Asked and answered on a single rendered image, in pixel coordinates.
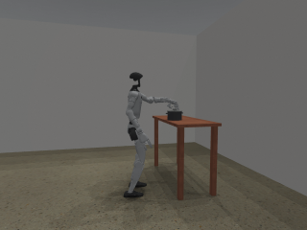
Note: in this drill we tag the pot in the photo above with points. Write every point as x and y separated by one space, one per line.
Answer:
174 115

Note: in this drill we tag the left robot upper arm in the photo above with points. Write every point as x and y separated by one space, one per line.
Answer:
149 100

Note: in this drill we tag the robot right hand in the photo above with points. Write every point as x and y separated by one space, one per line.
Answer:
143 138

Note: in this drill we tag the right robot upper arm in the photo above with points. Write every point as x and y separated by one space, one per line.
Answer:
133 98

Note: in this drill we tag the humanoid robot torso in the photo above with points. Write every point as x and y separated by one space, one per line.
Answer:
136 110

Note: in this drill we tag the table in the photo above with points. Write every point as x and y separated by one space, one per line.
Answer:
180 125

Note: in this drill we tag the robot left hand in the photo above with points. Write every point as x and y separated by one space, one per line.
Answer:
174 103

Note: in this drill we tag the robot left forearm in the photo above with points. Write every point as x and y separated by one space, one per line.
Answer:
161 100

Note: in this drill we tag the robot right forearm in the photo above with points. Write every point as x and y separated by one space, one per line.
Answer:
133 120

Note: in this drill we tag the right robot shin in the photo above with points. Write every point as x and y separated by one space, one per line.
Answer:
135 175

